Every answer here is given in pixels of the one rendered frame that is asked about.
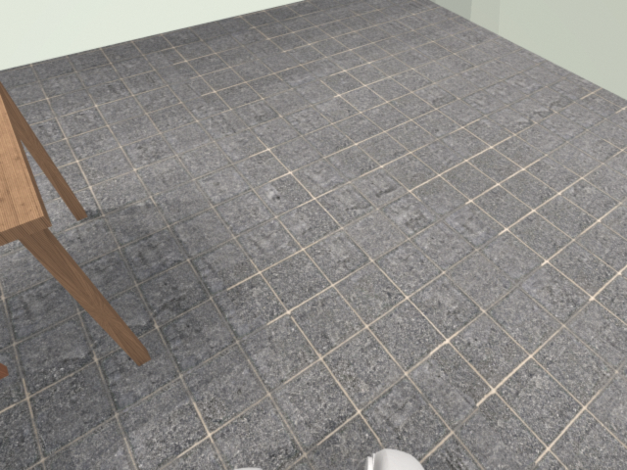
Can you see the table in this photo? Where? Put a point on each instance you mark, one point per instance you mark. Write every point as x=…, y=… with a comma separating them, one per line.
x=23, y=216

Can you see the right robot thigh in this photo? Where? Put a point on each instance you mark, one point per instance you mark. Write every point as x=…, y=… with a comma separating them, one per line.
x=392, y=459

